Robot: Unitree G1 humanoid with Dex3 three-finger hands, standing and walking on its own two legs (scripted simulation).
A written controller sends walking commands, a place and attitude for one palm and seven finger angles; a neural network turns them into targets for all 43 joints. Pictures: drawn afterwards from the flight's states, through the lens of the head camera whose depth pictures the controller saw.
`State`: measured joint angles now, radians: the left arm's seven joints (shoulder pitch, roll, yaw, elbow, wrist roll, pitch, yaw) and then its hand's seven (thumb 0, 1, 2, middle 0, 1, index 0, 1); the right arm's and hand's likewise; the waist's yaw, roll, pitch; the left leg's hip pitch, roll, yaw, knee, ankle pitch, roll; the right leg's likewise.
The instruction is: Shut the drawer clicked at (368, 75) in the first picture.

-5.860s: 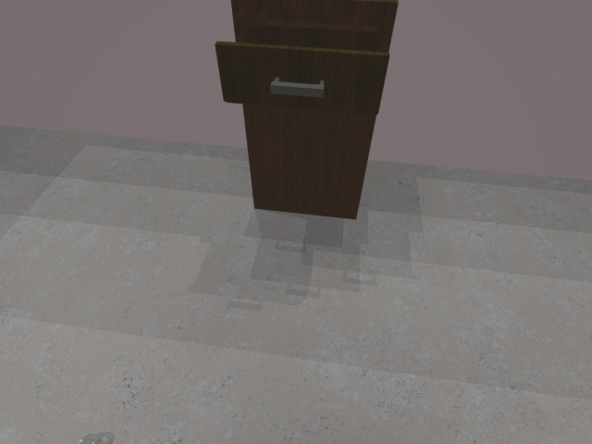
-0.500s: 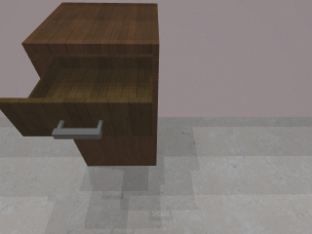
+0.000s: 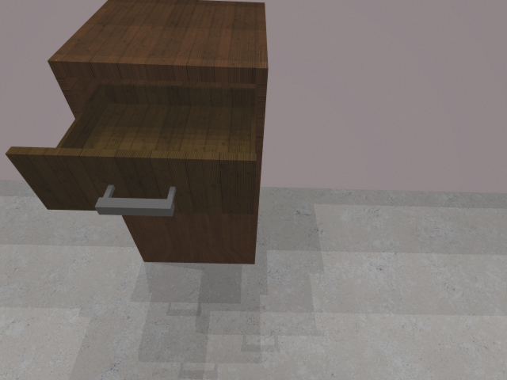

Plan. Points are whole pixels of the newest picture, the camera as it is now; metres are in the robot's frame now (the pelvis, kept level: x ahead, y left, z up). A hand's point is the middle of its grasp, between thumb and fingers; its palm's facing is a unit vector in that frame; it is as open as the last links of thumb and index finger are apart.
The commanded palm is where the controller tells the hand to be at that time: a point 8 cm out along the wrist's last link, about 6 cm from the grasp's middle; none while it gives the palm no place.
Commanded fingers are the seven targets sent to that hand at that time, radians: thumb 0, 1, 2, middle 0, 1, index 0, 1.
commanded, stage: come to a stop and stand still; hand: left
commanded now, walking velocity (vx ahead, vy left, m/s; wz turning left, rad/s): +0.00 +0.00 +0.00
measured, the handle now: (138, 198) +0.42 +0.25 +0.02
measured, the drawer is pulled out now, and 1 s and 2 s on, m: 0.26 0.26 0.26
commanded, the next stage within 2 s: look again from close up in 0.16 s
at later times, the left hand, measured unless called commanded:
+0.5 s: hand out of the picture +0.03 +0.21 -0.18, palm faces +0.02 -0.97 -0.22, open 7.4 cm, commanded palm none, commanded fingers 0.00 0.90 0.90 -0.20 -0.30 -0.20 -0.30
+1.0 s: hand (134, 354) +0.18 +0.21 -0.09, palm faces +0.23 -0.96 -0.19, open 7.3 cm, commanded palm +0.13 +0.25 -0.06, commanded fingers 0.00 0.90 0.90 -0.34 -0.45 -0.34 -0.45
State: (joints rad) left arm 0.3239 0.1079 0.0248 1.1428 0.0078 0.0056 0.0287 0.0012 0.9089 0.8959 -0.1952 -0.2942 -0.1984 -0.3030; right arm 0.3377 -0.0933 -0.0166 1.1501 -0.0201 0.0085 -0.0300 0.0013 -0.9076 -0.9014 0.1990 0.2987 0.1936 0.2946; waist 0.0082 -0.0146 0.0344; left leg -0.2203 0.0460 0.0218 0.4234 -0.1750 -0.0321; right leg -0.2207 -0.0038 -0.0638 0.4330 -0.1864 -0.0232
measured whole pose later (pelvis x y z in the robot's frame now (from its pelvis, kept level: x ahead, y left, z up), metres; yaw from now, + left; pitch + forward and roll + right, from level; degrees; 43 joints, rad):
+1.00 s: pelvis +0.04 +0.02 -0.01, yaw +0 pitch +0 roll +1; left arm 0.46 0.16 0.05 0.32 -0.10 -0.02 0.09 0.01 0.91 0.90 -0.22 -0.31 -0.22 -0.32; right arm 0.32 -0.19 -0.01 0.91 0.02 -0.19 -0.05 0.01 -0.92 -0.90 0.20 0.30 0.20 0.29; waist 0.00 -0.01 0.01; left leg -0.22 0.00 0.04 0.50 -0.28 0.00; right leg -0.23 -0.06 -0.04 0.55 -0.31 0.01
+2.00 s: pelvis +0.02 +0.02 -0.04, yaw +1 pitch +4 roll -1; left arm 0.51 0.21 0.14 -0.28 -0.26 -0.23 -0.18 0.01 0.90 0.90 -1.15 -1.32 -1.15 -1.33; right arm 0.24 -0.23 0.02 0.56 0.04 -0.30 -0.05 0.01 -0.90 -0.90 0.20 0.30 0.20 0.30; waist 0.02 0.03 -0.08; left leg -0.52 0.03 0.00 0.86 -0.42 0.00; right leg -0.48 -0.04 -0.08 0.82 -0.42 0.01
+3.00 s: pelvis +0.04 -0.01 -0.02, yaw +2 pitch +0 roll +0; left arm 0.41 0.24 0.25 -0.26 -0.32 -0.07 -0.26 0.01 0.90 0.90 -1.40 -1.59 -1.40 -1.60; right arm 0.24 -0.25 0.05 0.63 0.05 -0.37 -0.08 0.01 -0.90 -0.90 0.20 0.30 0.20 0.30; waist 0.06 0.06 -0.06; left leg -0.30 0.05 -0.02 0.65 -0.34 -0.04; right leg -0.28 -0.01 -0.09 0.65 -0.36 -0.03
